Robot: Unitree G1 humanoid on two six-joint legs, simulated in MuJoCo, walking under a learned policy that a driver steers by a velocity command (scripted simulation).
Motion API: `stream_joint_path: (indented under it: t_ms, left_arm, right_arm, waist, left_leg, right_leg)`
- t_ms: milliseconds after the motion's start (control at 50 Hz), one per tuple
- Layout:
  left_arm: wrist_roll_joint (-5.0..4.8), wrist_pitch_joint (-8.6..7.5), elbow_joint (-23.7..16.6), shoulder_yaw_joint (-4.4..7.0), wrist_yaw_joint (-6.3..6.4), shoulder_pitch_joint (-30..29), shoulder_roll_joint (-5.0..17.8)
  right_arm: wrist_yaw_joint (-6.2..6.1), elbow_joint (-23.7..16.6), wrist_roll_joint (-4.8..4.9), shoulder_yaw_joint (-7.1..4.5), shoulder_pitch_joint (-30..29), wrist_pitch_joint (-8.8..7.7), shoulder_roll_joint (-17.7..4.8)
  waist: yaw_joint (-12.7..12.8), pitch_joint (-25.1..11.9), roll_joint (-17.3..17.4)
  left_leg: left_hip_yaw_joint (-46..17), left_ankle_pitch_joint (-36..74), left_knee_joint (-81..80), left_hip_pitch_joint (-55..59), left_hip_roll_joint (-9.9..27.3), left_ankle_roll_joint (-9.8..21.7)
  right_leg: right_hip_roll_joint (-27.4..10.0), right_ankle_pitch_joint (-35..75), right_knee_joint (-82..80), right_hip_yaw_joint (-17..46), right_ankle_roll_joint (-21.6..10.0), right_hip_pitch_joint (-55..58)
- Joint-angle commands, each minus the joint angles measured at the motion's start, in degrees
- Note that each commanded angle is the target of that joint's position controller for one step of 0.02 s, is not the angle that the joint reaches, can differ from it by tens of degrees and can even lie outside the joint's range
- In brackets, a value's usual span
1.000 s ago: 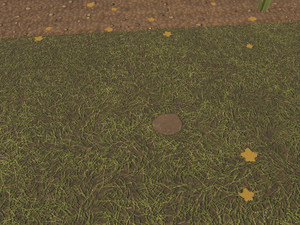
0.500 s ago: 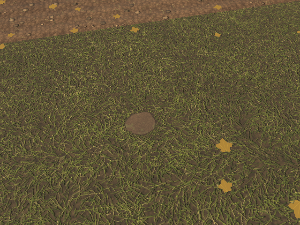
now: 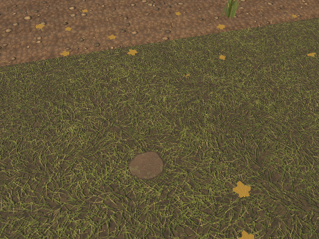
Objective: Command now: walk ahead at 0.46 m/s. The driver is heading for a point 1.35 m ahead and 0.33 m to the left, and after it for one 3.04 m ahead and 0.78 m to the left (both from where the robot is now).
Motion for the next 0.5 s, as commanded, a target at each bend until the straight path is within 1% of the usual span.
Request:
stream_joint_path:
  t_ms: [20,40,60,80,100,120,140,160,180,200,220,240,260,280,300,320,340,360,380,400,420,440,460,480,500]
  left_arm:
    - [-0.75,0.35,-4.92,0.18,-0.75,-4.26,1.75]
    - [-1.52,0.36,-5.85,0.06,-0.75,-6.65,1.5]
    - [-1.27,0.6,-6.82,-0.01,-1.03,-9.17,1.4]
    - [-0.9,1.19,-7.63,-0.4,-1.48,-9.93,0.0]
    - [-0.45,1.79,-8.41,-0.47,-1.88,-10.29,-0.06]
    - [-0.22,2.32,-8.43,-0.18,-1.94,-9.33,1.08]
    - [0.67,2.11,-7.82,-0.01,-2.25,-4.79,1.47]
    - [0.73,1.83,-7.88,0.61,-2.0,-4.09,3.04]
    - [0.65,1.73,-8.37,1.19,-1.58,-3.87,4.74]
    - [0.59,1.56,-9.29,1.5,-1.14,-4.68,5.12]
    - [0.22,1.54,-9.29,1.93,-0.73,-2.02,5.4]
    - [0.18,1.4,-8.12,2.43,-0.52,3.51,5.81]
    - [-0.14,0.57,-3.25,3.2,-0.32,17.71,6.19]
    - [-0.26,-0.25,2.39,4.4,0.0,34.43,7.41]
    - [0.33,-1.0,5.07,2.7,0.48,40.4,5.82]
    - [0.08,-2.63,2.3,1.64,-1.05,35.21,8.21]
    - [-0.93,-4.19,0.7,1.94,-2.29,23.51,8.8]
    - [-1.49,-3.9,-1.1,0.24,-2.03,14.07,3.77]
    - [-0.53,-3.09,-2.05,-1.48,-1.8,8.16,-0.1]
    - [0.83,-1.9,-3.23,-3.21,-1.12,1.27,-3.15]
    - [1.27,-1.44,-3.49,-3.73,0.2,-1.61,-3.57]
    - [1.36,-2.77,-4.58,-4.63,2.13,-2.54,-5.29]
    - [0.55,-4.08,-4.79,-4.04,3.66,-0.34,-2.47]
    - [0.43,-4.5,-2.57,-3.68,4.26,4.21,0.35]
    - [-0.21,-4.68,-0.66,-2.94,3.83,9.69,3.57]
  right_arm:
    - [-1.03,-1.78,-0.16,-0.82,0.61,-1.17,-5.93]
    - [-0.74,-1.48,-0.42,-0.87,0.51,-1.41,-6.23]
    - [0.01,-0.64,-0.74,-0.8,1.95,-1.22,-6.89]
    - [1.08,0.93,-1.53,-0.81,3.74,-0.9,-7.91]
    - [2.24,1.04,-1.58,-0.98,3.87,-0.51,-8.45]
    - [3.07,2.06,-1.54,-1.28,4.88,-0.38,-9.1]
    - [3.01,2.07,-3.5,-1.22,5.64,-0.43,-8.87]
    - [2.73,2.46,-3.28,-1.13,4.93,-0.56,-8.32]
    - [2.07,2.8,-3.27,-1.55,5.29,-0.64,-9.23]
    - [1.5,3.2,-2.97,-1.43,5.76,-0.71,-8.94]
    - [1.13,2.64,-2.98,-1.59,4.07,-0.74,-9.48]
    - [1.3,1.53,-3.26,-1.86,1.39,-0.81,-10.93]
    - [2.15,-0.78,-3.14,-2.49,-4.36,-0.67,-13.51]
    - [3.26,-3.82,-2.21,-3.55,-10.55,-0.94,-16.5]
    - [5.36,-4.29,-2.2,-2.02,-9.51,-0.83,-6.84]
    - [5.66,-6.15,-0.78,-0.1,-4.58,-0.49,0.06]
    - [4.96,-9.92,0.0,-0.92,-9.97,0.15,-4.08]
    - [3.67,-8.99,-1.05,-2.27,-10.27,1.5,-9.81]
    - [2.42,-8.31,-2.39,-1.92,-8.59,3.13,-8.83]
    - [1.63,-6.55,-4.13,-0.36,-4.97,4.78,-6.08]
    - [1.77,-4.82,-6.42,1.34,0.28,5.5,-2.87]
    - [2.88,-3.93,-7.37,1.99,0.66,4.62,-1.69]
    - [3.23,-3.43,-5.05,1.34,0.62,4.02,-2.46]
    - [3.29,-4.04,-3.14,0.92,-2.6,4.22,-2.96]
    - [3.78,-6.01,-2.04,0.77,-7.88,4.53,-4.84]
  waist:
    - [0.82,-0.21,4.78]
    - [0.77,-0.22,4.1]
    - [0.03,-0.46,3.42]
    - [0.2,-0.87,5.96]
    - [0.49,-1.22,6.28]
    - [0.58,-0.46,5.72]
    - [2.01,-0.87,5.8]
    - [2.61,-0.2,4.04]
    - [2.25,-0.03,4.14]
    - [2.06,-0.39,4.39]
    - [3.5,-1.83,5.86]
    - [6.25,-2.37,5.53]
    - [12.96,-3.81,2.42]
    - [20.94,-5.83,-3.03]
    - [17.9,-12.44,-15.27]
    - [10.49,-10.8,-3.18]
    - [7.3,2.27,-1.73]
    - [4.75,3.0,4.52]
    - [2.16,2.0,6.3]
    - [-1.98,0.28,4.97]
    - [-4.67,0.6,4.41]
    - [-3.29,-1.3,2.64]
    - [-2.29,-3.8,3.1]
    - [-1.21,-1.36,2.77]
    - [1.36,1.04,2.82]
  left_leg:
    - [-13.88,14.41,-13.22,5.03,15.84,10.53]
    - [-10.8,19.97,-12.74,3.48,14.31,10.17]
    - [-8.16,24.24,-12.2,1.29,12.6,9.92]
    - [-6.39,26.83,-11.29,-2.75,11.59,10.02]
    - [-5.27,27.88,-10.34,-6.61,11.11,10.23]
    - [-6.67,27.11,-9.8,-6.43,12.84,11.38]
    - [-7.45,26.46,-5.9,-6.29,14.32,11.16]
    - [-8.41,26.95,-3.55,-2.41,15.36,11.0]
    - [-9.52,28.35,-0.45,3.09,16.0,10.62]
    - [-9.37,32.83,2.22,5.73,15.8,9.72]
    - [-7.35,39.83,5.51,4.7,14.77,8.71]
    - [-4.47,47.43,10.99,-3.31,13.03,7.57]
    - [-2.74,48.13,24.83,-17.5,10.4,6.69]
    - [-1.31,35.96,50.93,-31.29,3.42,5.51]
    - [-0.79,-23.03,77.3,-41.42,-6.02,2.68]
    - [-15.91,-23.48,77.89,-47.25,-7.21,2.89]
    - [-19.32,-18.98,75.33,-57.87,-2.34,-0.93]
    - [-19.07,-13.01,71.16,-59.04,2.49,-1.99]
    - [-18.39,-8.6,66.53,-56.7,4.66,-2.3]
    - [-17.35,-6.59,57.53,-48.21,7.77,-3.27]
    - [-14.11,3.03,52.3,-35.71,8.72,-2.85]
    - [-12.03,25.84,42.41,-27.33,9.76,-2.8]
    - [-5.99,44.84,32.48,-12.28,8.43,-4.08]
    - [-2.0,48.18,28.37,-3.93,7.24,-5.27]
    - [-0.54,42.82,25.89,-3.88,6.08,-6.5]
  right_leg:
    - [-4.09,7.71,-7.76,0.87,2.45,-10.45]
    - [-3.64,11.83,-12.84,-1.1,3.79,-9.38]
    - [-2.74,15.2,-17.95,-2.71,5.01,-6.75]
    - [-1.93,17.37,-17.5,-4.08,5.72,-2.43]
    - [-0.66,17.26,-16.11,-5.55,5.95,1.34]
    - [-0.77,16.76,-15.79,-4.71,6.01,0.67]
    - [-1.12,19.46,-5.64,-3.32,5.44,1.34]
    - [-1.66,17.08,-6.24,-1.87,4.88,-4.41]
    - [-1.53,13.68,-6.4,-1.58,4.55,-8.92]
    - [-0.9,9.96,-7.31,-2.83,4.0,-9.26]
    - [0.46,6.53,-7.95,-5.54,3.18,-3.45]
    - [2.76,4.31,-7.4,-8.78,2.85,9.35]
    - [5.4,6.2,-7.49,-10.82,2.88,28.63]
    - [7.42,8.58,-11.66,-12.04,0.57,44.19]
    - [-1.79,17.85,-22.2,4.2,-9.58,51.1]
    - [-13.73,35.56,-27.36,27.56,-20.12,46.56]
    - [-21.79,22.43,-31.14,37.7,-22.39,34.26]
    - [-21.62,6.88,-30.6,38.18,-20.39,23.86]
    - [-20.09,1.99,-31.43,34.03,-19.64,14.86]
    - [-17.16,-1.94,-32.85,28.62,-17.07,2.83]
    - [-11.03,-6.83,-30.09,20.76,-13.99,-10.18]
    - [-2.76,-7.27,-26.85,8.57,-8.81,-15.54]
    - [3.32,-14.04,-22.22,-1.6,-4.41,-22.89]
    - [3.58,-21.44,-21.51,-4.32,-2.47,-28.49]
    - [2.24,-23.59,-21.23,-2.4,-2.99,-26.5]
